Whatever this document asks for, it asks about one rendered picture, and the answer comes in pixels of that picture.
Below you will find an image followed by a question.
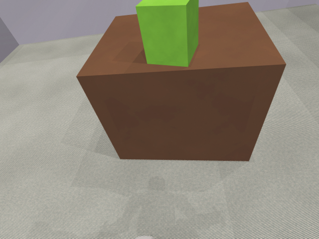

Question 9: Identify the carton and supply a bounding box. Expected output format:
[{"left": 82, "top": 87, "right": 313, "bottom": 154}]
[{"left": 136, "top": 0, "right": 199, "bottom": 67}]

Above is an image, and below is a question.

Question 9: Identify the pedestal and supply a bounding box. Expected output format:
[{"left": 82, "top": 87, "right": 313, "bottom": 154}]
[{"left": 76, "top": 2, "right": 286, "bottom": 161}]

